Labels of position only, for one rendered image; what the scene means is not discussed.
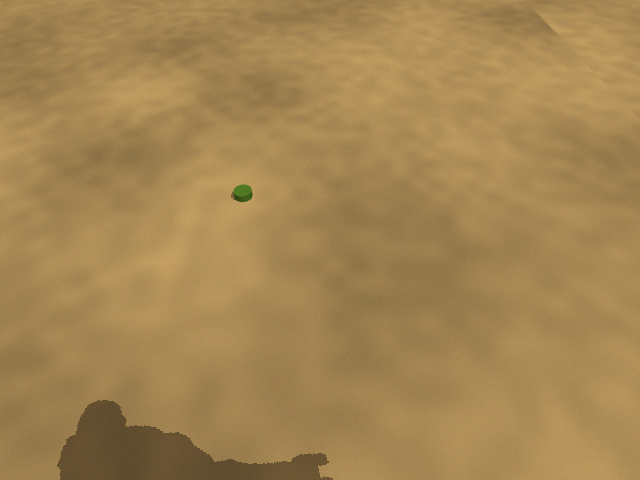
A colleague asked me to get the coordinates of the tin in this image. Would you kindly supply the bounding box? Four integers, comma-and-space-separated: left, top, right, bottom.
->
233, 184, 253, 202

